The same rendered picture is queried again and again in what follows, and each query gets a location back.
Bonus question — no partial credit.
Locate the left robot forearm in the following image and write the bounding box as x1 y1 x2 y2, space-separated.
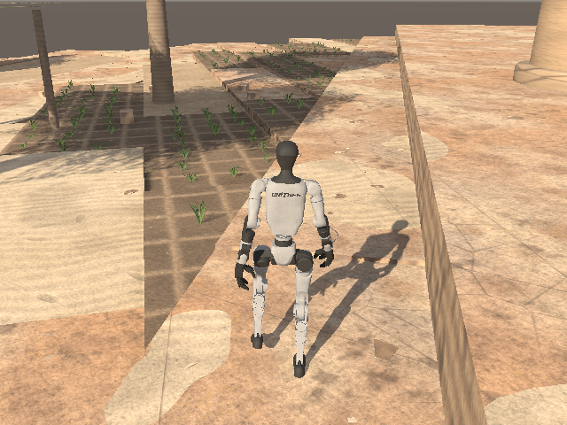
237 215 255 265

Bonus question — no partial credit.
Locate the right robot forearm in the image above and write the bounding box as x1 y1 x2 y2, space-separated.
317 214 333 251

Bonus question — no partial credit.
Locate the robot left foot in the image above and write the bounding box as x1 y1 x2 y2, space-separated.
251 333 263 349

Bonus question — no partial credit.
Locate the robot head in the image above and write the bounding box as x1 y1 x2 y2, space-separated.
271 141 301 184

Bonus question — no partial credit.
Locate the right robot hand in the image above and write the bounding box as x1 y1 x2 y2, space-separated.
314 248 334 267

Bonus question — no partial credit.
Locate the robot left upper arm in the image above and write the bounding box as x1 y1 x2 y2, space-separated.
246 178 268 229

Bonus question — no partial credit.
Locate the robot right upper arm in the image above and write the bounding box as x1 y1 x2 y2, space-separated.
304 179 327 228

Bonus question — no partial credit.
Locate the left robot hand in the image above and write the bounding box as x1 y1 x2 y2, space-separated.
235 263 255 290

